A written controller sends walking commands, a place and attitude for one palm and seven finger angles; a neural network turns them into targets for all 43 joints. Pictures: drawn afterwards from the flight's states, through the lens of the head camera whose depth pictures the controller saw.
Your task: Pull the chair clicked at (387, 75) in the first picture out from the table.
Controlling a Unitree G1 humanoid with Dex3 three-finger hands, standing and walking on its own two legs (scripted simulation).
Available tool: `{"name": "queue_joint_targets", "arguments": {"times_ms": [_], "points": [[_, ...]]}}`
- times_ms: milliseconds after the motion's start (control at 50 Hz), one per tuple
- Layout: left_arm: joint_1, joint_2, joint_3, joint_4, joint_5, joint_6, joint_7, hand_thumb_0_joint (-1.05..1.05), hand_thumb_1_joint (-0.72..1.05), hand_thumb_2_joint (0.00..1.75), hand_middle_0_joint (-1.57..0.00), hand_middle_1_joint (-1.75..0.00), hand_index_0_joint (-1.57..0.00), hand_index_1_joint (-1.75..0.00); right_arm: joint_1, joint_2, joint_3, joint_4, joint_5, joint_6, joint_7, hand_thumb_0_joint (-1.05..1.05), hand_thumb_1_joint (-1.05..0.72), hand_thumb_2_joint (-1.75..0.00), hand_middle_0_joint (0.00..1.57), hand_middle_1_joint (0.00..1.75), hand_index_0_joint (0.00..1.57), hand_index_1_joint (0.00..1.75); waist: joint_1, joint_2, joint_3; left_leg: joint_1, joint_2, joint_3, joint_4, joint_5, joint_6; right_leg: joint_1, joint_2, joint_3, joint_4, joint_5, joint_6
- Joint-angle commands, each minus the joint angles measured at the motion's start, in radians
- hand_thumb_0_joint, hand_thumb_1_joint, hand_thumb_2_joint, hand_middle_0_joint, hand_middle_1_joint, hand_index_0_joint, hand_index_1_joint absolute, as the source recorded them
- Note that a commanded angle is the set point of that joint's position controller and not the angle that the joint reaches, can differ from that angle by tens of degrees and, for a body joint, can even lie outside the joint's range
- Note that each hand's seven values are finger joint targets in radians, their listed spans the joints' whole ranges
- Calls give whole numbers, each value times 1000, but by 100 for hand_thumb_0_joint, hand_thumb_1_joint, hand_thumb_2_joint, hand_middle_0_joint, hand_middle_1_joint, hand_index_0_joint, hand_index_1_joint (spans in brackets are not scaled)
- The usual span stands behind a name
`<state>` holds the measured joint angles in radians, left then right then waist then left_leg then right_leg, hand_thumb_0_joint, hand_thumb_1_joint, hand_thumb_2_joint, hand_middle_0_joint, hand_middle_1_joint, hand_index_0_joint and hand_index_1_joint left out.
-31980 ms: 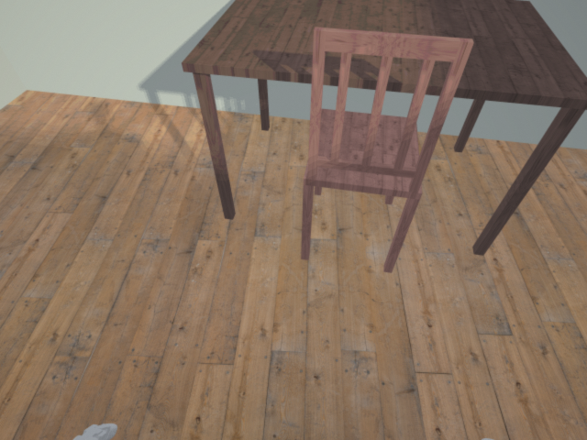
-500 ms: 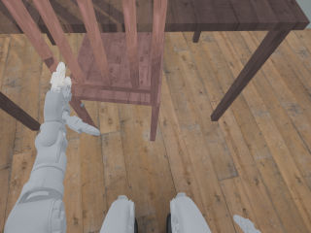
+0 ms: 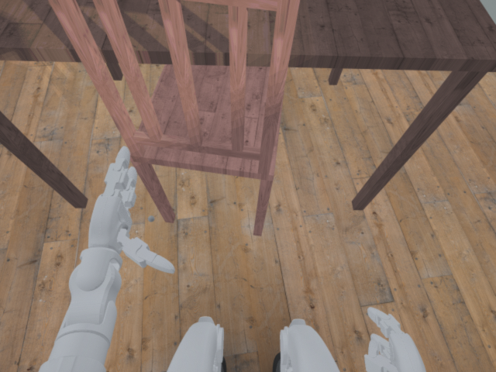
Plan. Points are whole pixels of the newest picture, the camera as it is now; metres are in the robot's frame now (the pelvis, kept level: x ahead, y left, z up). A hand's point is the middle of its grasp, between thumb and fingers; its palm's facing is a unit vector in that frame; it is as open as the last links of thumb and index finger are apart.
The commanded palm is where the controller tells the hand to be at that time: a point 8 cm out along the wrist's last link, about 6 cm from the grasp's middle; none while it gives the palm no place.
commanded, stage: draw the fingers out of the gap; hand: left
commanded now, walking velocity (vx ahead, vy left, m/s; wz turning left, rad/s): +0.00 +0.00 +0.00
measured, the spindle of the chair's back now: (186, 87) +0.59 +0.13 +0.05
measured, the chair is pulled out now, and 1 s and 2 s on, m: -0.07 -0.07 -0.07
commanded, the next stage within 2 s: aim the fingers beside a spindle in 0.14 s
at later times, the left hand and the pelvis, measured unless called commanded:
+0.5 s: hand (152, 242) +0.31 +0.16 +0.01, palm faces -0.03 -1.00 -0.05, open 17.5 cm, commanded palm +0.29 +0.21 +0.01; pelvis +0.00 -0.01 -0.01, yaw +1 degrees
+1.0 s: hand (153, 229) +0.33 +0.16 +0.02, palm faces -0.02 -1.00 -0.04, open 17.0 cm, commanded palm +0.31 +0.21 +0.02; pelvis +0.00 -0.01 +0.00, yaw +1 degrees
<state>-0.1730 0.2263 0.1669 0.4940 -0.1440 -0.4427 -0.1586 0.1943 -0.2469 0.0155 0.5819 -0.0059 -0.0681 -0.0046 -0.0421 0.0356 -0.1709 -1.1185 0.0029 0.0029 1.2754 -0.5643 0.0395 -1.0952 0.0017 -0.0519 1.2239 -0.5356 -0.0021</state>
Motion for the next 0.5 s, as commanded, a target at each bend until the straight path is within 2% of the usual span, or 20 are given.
{"name": "queue_joint_targets", "arguments": {"times_ms": [0, 40, 60, 100, 160, 180, 200, 240, 260, 280, 300, 320, 360, 420, 480], "points": [[-134, 141, 40, -272, -18, -74, -1, 0, -55, 20, 0, 0, 0, 0, 46, -142, -57, -122, -1, -46, -9, 0, -90, -90, 20, 30, 20, 30, -6, 26, -388, 318, -1, -63, -165, 374, -35, 190, 20, 8, -131, 267, -35], [-73, 105, 7, -297, -20, -68, -5, 0, -55, 20, 0, 0, 0, 0, 36, -137, -57, -131, 0, -49, -5, 0, -90, -90, 20, 30, 20, 30, -3, 36, -383, 333, -1, -62, -168, 383, -37, 189, 17, 6, -136, 269, -34], [-74, 117, 14, -326, -22, -68, -3, 0, -55, 20, 0, 0, 0, 0, 34, -138, -58, -132, 0, -52, -7, 0, -90, -90, 20, 30, 20, 30, -1, 27, -388, 333, 1, -64, -167, 381, -38, 191, 15, 6, -134, 266, -34], [-26, 94, -12, -341, -22, -58, -4, 0, -55, 20, 0, 0, 0, 0, 29, -137, -58, -141, 2, -55, -8, 0, -90, -90, 20, 30, 20, 30, -8, 21, -374, 326, 0, -66, -163, 378, -34, 181, 18, 3, -133, 263, -34], [36, 99, -2, -381, -25, -54, -1, 0, -55, 20, 0, 0, 0, 0, 17, -133, -58, -150, 2, -61, -8, 0, -90, -90, 20, 30, 20, 30, 6, 6, -367, 302, -5, -62, -166, 338, -32, 198, 16, 5, -136, 242, -33], [56, 95, -5, -378, -25, -51, 0, 0, -55, 20, 0, 0, 0, 0, 13, -132, -58, -151, 3, -62, -9, 0, -90, -90, 20, 30, 20, 30, 5, -9, -346, 284, -6, -60, -166, 316, -31, 196, 17, 6, -140, 228, -33], [51, 107, 1, -389, -25, -52, 1, 0, -55, 20, 0, 0, 0, 0, 13, -134, -56, -154, 2, -65, -11, 0, -90, -90, 20, 30, 20, 30, 2, -13, -336, 262, -8, -61, -160, 296, -27, 192, 18, 7, -138, 214, -33], [76, 125, 20, -426, -25, -60, 2, 0, -55, 20, 0, 0, 0, 0, 8, -132, -56, -156, 1, -70, -14, 0, -90, -90, 20, 30, 20, 30, 13, -1, -353, 265, -10, -60, -158, 302, -28, 201, 17, 12, -133, 219, -35], [38, 74, 5, -459, -66, -82, -5, 0, -55, 20, 0, 0, 0, 0, 0, -124, -53, -153, 1, -81, -19, 0, -90, -90, 20, 30, 20, 30, -2, -8, -346, 261, -12, -62, -143, 307, -27, 190, 15, 9, -132, 226, -35], [9, 73, -9, -469, -66, -94, -11, 0, -55, 21, 0, -1, 0, -1, -2, -125, -53, -139, -2, -90, -23, 0, -90, -90, 20, 30, 20, 30, -8, 15, -362, 265, -11, -60, -131, 302, -27, 174, 13, 12, -128, 219, -33], [-14, 102, 6, -471, -62, -102, -12, 0, -54, 21, -1, -1, -1, -1, 5, -129, -52, -133, -3, -97, -27, 0, -90, -90, 20, 30, 20, 30, -9, 19, -353, 258, -10, -68, -127, 304, -28, 154, 16, 8, -115, 205, -37], [-13, 93, -8, -455, -53, -104, -17, 0, -54, 22, -1, -1, -1, -1, 1, -131, -52, -128, -5, -102, -29, 0, -90, -90, 20, 30, 20, 30, -10, 26, -353, 270, -9, -68, -125, 294, -29, 133, 15, 9, -116, 192, -36], [-32, 92, -18, -426, -47, -92, -25, 0, -54, 22, -1, -2, -1, -2, 1, -134, -52, -123, -5, -105, -30, 0, -90, -90, 20, 30, 20, 30, -16, 24, -339, 251, -9, -66, -121, 263, -26, 121, 14, 12, -118, 170, -35], [-16, 101, -6, -412, -48, -54, -36, 0, -53, 24, -2, -3, -2, -3, 7, -139, -52, -132, -1, -103, -32, 0, -90, -90, 20, 30, 20, 30, -1, 31, -368, 264, -9, -66, -128, 284, -26, 142, 14, 10, -118, 186, -37], [10, 109, 13, -432, -61, -18, -34, 0, -53, 25, -3, -4, -3, -4, 10, -136, -52, -147, 2, -97, -32, 0, -90, -90, 20, 30, 20, 30, 14, 10, -405, 270, -11, -58, -136, 323, -26, 204, 12, 13, -123, 235, -34]]}}
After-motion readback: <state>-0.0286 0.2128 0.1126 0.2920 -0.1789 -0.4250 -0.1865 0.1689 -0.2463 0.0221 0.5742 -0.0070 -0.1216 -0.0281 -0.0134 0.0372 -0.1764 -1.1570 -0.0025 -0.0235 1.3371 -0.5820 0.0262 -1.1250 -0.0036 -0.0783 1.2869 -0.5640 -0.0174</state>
